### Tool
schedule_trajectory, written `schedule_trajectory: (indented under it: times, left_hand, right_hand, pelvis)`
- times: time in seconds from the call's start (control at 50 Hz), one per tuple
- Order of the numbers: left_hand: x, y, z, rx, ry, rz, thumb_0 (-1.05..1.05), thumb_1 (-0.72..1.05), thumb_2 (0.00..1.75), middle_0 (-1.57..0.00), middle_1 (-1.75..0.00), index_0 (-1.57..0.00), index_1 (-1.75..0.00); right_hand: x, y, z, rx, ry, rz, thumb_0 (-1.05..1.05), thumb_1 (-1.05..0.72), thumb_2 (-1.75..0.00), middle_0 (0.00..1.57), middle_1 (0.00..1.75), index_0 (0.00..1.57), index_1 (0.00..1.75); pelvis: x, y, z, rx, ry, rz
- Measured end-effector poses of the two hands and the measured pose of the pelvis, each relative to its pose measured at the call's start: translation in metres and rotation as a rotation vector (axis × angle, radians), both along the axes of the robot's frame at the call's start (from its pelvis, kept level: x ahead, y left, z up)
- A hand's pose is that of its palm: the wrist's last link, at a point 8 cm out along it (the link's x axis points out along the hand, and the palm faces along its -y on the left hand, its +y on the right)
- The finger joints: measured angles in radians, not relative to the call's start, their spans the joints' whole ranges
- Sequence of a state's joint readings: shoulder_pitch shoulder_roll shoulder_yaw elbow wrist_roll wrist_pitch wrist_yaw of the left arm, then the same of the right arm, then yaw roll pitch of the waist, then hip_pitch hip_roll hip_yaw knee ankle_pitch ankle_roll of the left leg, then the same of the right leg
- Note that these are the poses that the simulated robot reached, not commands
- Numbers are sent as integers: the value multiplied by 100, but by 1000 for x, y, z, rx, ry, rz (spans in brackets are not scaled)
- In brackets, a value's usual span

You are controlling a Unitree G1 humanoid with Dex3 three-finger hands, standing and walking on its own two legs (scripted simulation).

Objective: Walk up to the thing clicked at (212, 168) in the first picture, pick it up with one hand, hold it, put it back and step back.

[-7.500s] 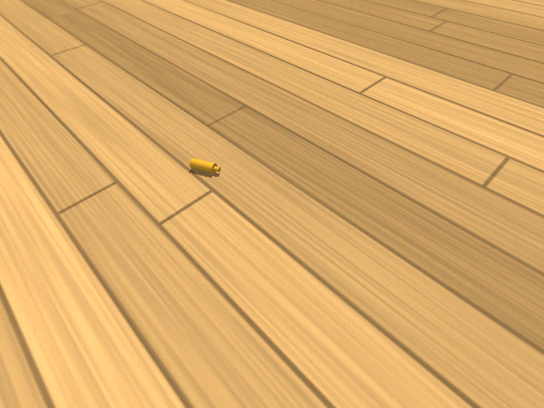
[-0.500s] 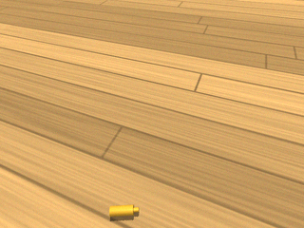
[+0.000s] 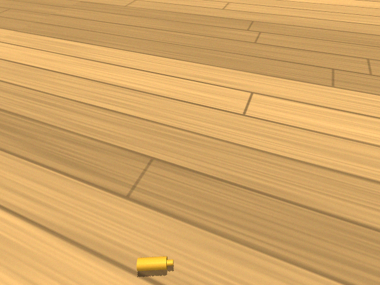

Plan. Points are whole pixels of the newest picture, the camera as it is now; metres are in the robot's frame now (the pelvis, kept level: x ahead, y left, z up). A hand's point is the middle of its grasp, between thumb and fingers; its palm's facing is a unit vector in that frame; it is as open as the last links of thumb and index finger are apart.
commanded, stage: stand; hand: left
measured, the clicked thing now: (155, 263) +0.39 +0.22 -0.76
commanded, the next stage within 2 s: walk up in 0.44 s
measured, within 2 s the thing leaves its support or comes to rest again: neither
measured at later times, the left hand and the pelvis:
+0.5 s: hand out of the picture +0.08 +0.26 -0.16, palm faces +0.00 -0.94 -0.34, open 7.4 cm; pelvis +0.00 +0.00 +0.00, yaw +0 degrees
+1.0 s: hand out of the picture +0.05 +0.26 -0.16, palm faces -0.03 -0.94 -0.33, open 7.4 cm; pelvis -0.04 +0.01 -0.01, yaw -1 degrees
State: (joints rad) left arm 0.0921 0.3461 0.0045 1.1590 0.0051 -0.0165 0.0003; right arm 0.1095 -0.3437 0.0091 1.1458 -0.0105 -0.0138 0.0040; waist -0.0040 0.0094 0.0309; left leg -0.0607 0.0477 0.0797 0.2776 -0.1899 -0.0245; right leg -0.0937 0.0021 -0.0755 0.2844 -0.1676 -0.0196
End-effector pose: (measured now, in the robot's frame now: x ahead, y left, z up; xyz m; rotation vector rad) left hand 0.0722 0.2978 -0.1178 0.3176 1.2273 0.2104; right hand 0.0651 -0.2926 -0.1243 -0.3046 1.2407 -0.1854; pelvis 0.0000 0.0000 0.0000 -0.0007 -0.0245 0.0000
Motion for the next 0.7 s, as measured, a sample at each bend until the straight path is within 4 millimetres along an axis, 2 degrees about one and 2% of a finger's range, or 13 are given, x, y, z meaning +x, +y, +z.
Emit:
schedule_trajectory:
  times: [0.46,0.7]
  left_hand:
    - [-4,3,-1,-6,10,8,0,90,90,-21,-30,-21,-30]
    - [-8,6,-2,3,-12,-9,0,90,90,-21,-30,-21,-30]
  right_hand:
    - [0,4,0,0,2,-1,1,-91,-89,20,30,20,30]
    - [-8,-2,2,-8,-20,-35,1,-90,-89,20,30,20,30]
  pelvis:
    - [0,4,0,1,-1,-1]
    - [-22,5,-3,3,-8,-14]
